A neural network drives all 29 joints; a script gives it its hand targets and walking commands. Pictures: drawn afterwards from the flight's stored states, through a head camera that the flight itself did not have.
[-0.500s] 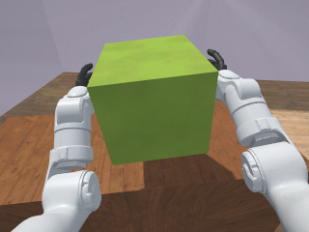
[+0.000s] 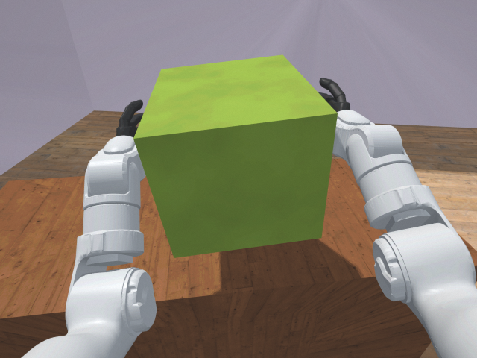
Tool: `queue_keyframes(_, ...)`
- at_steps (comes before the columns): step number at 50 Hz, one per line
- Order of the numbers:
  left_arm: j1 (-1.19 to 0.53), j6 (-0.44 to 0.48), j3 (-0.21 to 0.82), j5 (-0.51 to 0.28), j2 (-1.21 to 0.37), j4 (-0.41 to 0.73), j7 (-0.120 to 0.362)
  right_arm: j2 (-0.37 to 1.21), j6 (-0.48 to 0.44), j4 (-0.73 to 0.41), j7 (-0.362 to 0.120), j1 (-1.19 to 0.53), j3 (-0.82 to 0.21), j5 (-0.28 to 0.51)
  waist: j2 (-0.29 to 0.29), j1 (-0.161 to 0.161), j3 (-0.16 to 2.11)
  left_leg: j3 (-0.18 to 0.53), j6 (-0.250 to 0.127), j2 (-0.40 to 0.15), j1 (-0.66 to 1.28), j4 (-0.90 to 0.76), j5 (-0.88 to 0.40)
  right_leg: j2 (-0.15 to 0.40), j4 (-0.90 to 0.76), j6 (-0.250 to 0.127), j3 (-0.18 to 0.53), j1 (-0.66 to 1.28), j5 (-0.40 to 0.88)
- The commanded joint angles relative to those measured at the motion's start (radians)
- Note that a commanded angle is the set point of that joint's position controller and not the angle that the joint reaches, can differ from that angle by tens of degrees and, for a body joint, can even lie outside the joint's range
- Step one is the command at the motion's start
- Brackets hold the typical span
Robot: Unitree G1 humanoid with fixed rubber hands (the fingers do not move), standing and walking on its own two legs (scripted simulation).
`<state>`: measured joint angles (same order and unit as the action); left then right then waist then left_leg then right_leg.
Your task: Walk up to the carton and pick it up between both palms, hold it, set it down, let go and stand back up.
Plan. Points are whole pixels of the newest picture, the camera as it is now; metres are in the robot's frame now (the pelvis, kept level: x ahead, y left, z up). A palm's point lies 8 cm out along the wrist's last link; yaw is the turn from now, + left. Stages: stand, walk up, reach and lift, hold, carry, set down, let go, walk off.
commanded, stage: hold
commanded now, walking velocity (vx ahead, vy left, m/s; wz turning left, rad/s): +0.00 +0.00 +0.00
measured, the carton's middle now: (234, 145) +0.40 +0.00 +0.24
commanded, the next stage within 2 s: none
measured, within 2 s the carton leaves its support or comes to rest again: neither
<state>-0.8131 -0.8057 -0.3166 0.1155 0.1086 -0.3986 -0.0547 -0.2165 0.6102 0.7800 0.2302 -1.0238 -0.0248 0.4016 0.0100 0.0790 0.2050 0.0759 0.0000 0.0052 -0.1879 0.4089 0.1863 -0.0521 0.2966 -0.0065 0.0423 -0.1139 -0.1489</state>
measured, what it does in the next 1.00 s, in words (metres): stands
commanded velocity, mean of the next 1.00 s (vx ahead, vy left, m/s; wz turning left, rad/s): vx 0.00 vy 0.00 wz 0.00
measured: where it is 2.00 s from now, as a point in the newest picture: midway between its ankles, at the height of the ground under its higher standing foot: outside the picture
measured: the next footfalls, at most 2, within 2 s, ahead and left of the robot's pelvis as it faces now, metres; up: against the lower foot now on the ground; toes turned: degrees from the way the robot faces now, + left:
none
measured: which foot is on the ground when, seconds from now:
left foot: down 0.00-1.00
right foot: down 0.00-1.00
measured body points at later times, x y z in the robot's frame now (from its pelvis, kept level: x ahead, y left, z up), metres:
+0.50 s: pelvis +0.00 +0.00 +0.00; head -0.10 +0.01 +0.44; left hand +0.38 +0.17 +0.26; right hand +0.38 -0.16 +0.29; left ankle +0.02 +0.11 -0.75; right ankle +0.01 -0.12 -0.75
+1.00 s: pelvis +0.00 +0.00 +0.00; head -0.10 +0.01 +0.44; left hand +0.38 +0.17 +0.26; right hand +0.38 -0.16 +0.29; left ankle +0.02 +0.11 -0.75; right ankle +0.01 -0.12 -0.75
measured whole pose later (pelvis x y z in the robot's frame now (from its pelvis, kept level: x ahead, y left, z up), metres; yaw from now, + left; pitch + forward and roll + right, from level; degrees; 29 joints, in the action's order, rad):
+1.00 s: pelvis +0.00 +0.00 +0.00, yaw +0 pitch -2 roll -2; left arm -0.83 -0.80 -0.33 0.12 0.11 -0.43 -0.05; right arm -0.21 0.61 0.81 0.23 -1.04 -0.02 0.39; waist 0.01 0.07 0.21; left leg 0.08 0.00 0.00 -0.19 0.41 0.18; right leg -0.05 0.30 -0.01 0.05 -0.12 -0.15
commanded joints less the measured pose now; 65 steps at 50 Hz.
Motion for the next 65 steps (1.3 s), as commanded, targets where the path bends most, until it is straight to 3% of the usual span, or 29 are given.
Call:
queue_keyframes(1,-0.920,0.091,0.410,-0.196,-0.598,0.209,0.159,0.703,-0.014,-0.311,-0.141,-0.726,-0.204,0.154,0.044,0.012,0.338,-0.019,0.046,0.020,0.118,-0.056,-0.215,-0.021,-0.033,0.025,-0.009,0.073,0.186)
queue_keyframes(3,-0.918,0.084,0.397,-0.178,-0.602,0.185,0.160,0.700,-0.013,-0.301,-0.141,-0.741,-0.204,0.158,0.049,0.002,0.314,-0.023,0.048,0.022,0.116,-0.056,-0.212,-0.021,-0.038,0.026,-0.005,0.075,0.182)
queue_keyframes(4,-0.941,0.094,0.436,-0.206,-0.616,0.243,0.157,0.717,-0.022,-0.367,-0.142,-0.763,-0.224,0.177,0.055,0.000,0.386,-0.017,0.052,0.021,0.137,-0.044,-0.256,-0.024,-0.027,0.023,-0.006,0.092,0.211)
queue_keyframes(6,-0.920,0.086,0.441,-0.202,-0.629,0.229,0.152,0.687,-0.007,-0.313,-0.141,-0.715,-0.207,0.163,0.071,0.031,0.334,-0.011,0.066,0.023,0.141,-0.053,-0.235,-0.023,-0.038,0.022,-0.009,0.062,0.191)
queue_keyframes(7,-0.946,0.086,0.409,-0.187,-0.609,0.207,0.154,0.709,-0.009,-0.294,-0.144,-0.740,-0.210,0.165,0.051,0.007,0.302,-0.021,0.053,0.024,0.121,-0.056,-0.193,-0.020,-0.046,0.028,-0.006,0.038,0.143)
queue_keyframes(9,-0.938,0.095,0.407,-0.193,-0.607,0.222,0.156,0.733,-0.019,-0.321,-0.144,-0.748,-0.225,0.164,0.020,0.001,0.336,-0.023,0.043,0.024,0.113,-0.057,-0.209,-0.023,-0.037,0.030,-0.009,0.073,0.178)
queue_keyframes(11,-0.940,0.090,0.421,-0.186,-0.620,0.243,0.150,0.725,-0.017,-0.350,-0.143,-0.758,-0.231,0.172,0.050,-0.003,0.358,-0.021,0.045,0.028,0.135,-0.049,-0.224,-0.022,-0.036,0.026,-0.004,0.070,0.188)
queue_keyframes(12,-0.927,0.083,0.417,-0.183,-0.614,0.184,0.152,0.699,-0.011,-0.317,-0.146,-0.763,-0.209,0.164,0.054,0.004,0.309,-0.017,0.050,0.023,0.110,-0.057,-0.202,-0.021,-0.039,0.028,-0.013,0.045,0.164)
queue_keyframes(13,-0.891,0.077,0.364,-0.157,-0.583,0.135,0.158,0.714,-0.005,-0.293,-0.142,-0.753,-0.205,0.147,0.011,-0.009,0.263,-0.030,0.027,0.027,0.091,-0.069,-0.145,-0.014,-0.059,0.033,-0.001,0.044,0.118)
queue_keyframes(14,-0.936,0.086,0.373,-0.169,-0.589,0.149,0.163,0.715,-0.011,-0.279,-0.148,-0.768,-0.185,0.135,0.013,-0.004,0.277,-0.029,0.030,0.020,0.088,-0.081,-0.104,-0.014,-0.057,0.027,-0.005,0.035,0.080)
queue_keyframes(16,-0.962,0.096,0.381,-0.181,-0.588,0.186,0.156,0.737,-0.017,-0.308,-0.145,-0.773,-0.213,0.157,0.010,-0.020,0.333,-0.026,0.030,0.029,0.110,-0.061,-0.183,-0.018,-0.041,0.034,-0.007,0.058,0.160)
queue_keyframes(18,-0.923,0.085,0.378,-0.159,-0.585,0.141,0.158,0.713,-0.012,-0.277,-0.142,-0.756,-0.203,0.155,0.034,-0.010,0.299,-0.025,0.038,0.029,0.106,-0.063,-0.179,-0.018,-0.045,0.031,-0.008,0.052,0.147)
queue_keyframes(21,-0.932,0.088,0.413,-0.189,-0.618,0.186,0.161,0.699,-0.008,-0.276,-0.143,-0.733,-0.195,0.149,0.058,0.016,0.317,-0.014,0.052,0.020,0.118,-0.062,-0.211,-0.019,-0.038,0.021,-0.009,0.054,0.175)
queue_keyframes(22,-0.933,0.091,0.398,-0.186,-0.613,0.176,0.161,0.707,-0.016,-0.311,-0.147,-0.780,-0.208,0.161,0.034,0.000,0.330,-0.022,0.046,0.024,0.123,-0.058,-0.209,-0.024,-0.044,0.026,-0.010,0.054,0.152)
queue_keyframes(23,-0.953,0.093,0.401,-0.192,-0.606,0.176,0.160,0.713,-0.015,-0.300,-0.144,-0.774,-0.206,0.156,0.023,0.011,0.335,-0.017,0.044,0.025,0.110,-0.058,-0.184,-0.023,-0.043,0.026,-0.011,0.059,0.151)
queue_keyframes(24,-0.937,0.091,0.382,-0.177,-0.596,0.149,0.160,0.726,-0.016,-0.300,-0.143,-0.786,-0.217,0.159,0.024,-0.011,0.321,-0.026,0.031,0.027,0.110,-0.058,-0.176,-0.016,-0.044,0.030,-0.002,0.048,0.141)
queue_keyframes(29,-0.953,0.102,0.428,-0.209,-0.626,0.201,0.159,0.715,-0.020,-0.316,-0.145,-0.764,-0.205,0.165,0.056,0.013,0.377,-0.014,0.049,0.025,0.121,-0.056,-0.194,-0.017,-0.036,0.028,-0.003,0.057,0.182)
queue_keyframes(30,-0.916,0.095,0.391,-0.189,-0.607,0.158,0.158,0.715,-0.019,-0.311,-0.145,-0.765,-0.218,0.162,0.030,-0.007,0.343,-0.022,0.037,0.026,0.120,-0.053,-0.212,-0.020,-0.043,0.031,-0.004,0.054,0.182)
queue_keyframes(33,-0.952,0.094,0.403,-0.185,-0.613,0.161,0.165,0.702,-0.020,-0.286,-0.144,-0.777,-0.178,0.146,0.045,0.009,0.315,-0.018,0.048,0.019,0.097,-0.067,-0.160,-0.022,-0.046,0.020,-0.010,0.040,0.119)
queue_keyframes(36,-0.944,0.094,0.383,-0.184,-0.584,0.192,0.163,0.727,-0.014,-0.303,-0.139,-0.752,-0.207,0.158,0.025,-0.002,0.353,-0.026,0.031,0.027,0.115,-0.054,-0.202,-0.017,-0.040,0.031,0.003,0.075,0.183)
queue_keyframes(38,-0.936,0.091,0.410,-0.184,-0.605,0.192,0.157,0.706,-0.018,-0.308,-0.145,-0.757,-0.196,0.158,0.062,0.011,0.347,-0.022,0.048,0.027,0.112,-0.059,-0.191,-0.021,-0.037,0.026,-0.006,0.067,0.168)
queue_keyframes(40,-0.931,0.091,0.385,-0.177,-0.591,0.184,0.157,0.718,-0.019,-0.327,-0.144,-0.774,-0.221,0.164,0.034,-0.016,0.360,-0.025,0.036,0.033,0.114,-0.053,-0.198,-0.018,-0.039,0.030,-0.005,0.068,0.166)
queue_keyframes(41,-0.934,0.090,0.387,-0.174,-0.586,0.179,0.159,0.708,-0.015,-0.289,-0.145,-0.755,-0.195,0.155,0.038,0.000,0.331,-0.026,0.045,0.026,0.117,-0.058,-0.185,-0.021,-0.041,0.027,-0.009,0.059,0.156)
queue_keyframes(48,-0.948,0.095,0.384,-0.184,-0.595,0.156,0.157,0.720,-0.018,-0.284,-0.150,-0.768,-0.200,0.141,0.031,-0.007,0.317,-0.028,0.038,0.027,0.095,-0.065,-0.150,-0.014,-0.045,0.030,-0.008,0.047,0.123)
queue_keyframes(49,-0.955,0.095,0.391,-0.183,-0.605,0.155,0.161,0.715,-0.013,-0.274,-0.147,-0.765,-0.188,0.142,0.035,0.009,0.305,-0.027,0.045,0.030,0.087,-0.062,-0.155,-0.016,-0.042,0.029,-0.008,0.048,0.129)
queue_keyframes(52,-0.934,0.093,0.376,-0.183,-0.593,0.149,0.162,0.725,-0.014,-0.300,-0.141,-0.777,-0.206,0.156,0.023,-0.012,0.320,-0.028,0.033,0.030,0.107,-0.058,-0.171,-0.012,-0.048,0.032,-0.003,0.045,0.140)
queue_keyframes(56,-0.960,0.097,0.417,-0.198,-0.622,0.179,0.163,0.726,-0.018,-0.310,-0.144,-0.772,-0.200,0.156,0.045,0.012,0.352,-0.021,0.039,0.030,0.114,-0.058,-0.182,-0.014,-0.039,0.028,-0.005,0.048,0.168)
queue_keyframes(58,-0.951,0.094,0.386,-0.174,-0.608,0.175,0.160,0.715,-0.016,-0.279,-0.145,-0.756,-0.198,0.156,0.053,-0.002,0.326,-0.025,0.041,0.024,0.121,-0.063,-0.191,-0.019,-0.045,0.024,-0.005,0.059,0.154)
queue_keyframes(65,-0.955,0.096,0.413,-0.193,-0.615,0.208,0.156,0.722,-0.019,-0.321,-0.144,-0.770,-0.205,0.160,0.053,0.003,0.377,-0.023,0.044,0.027,0.131,-0.049,-0.211,-0.018,-0.038,0.028,-0.009,0.061,0.173)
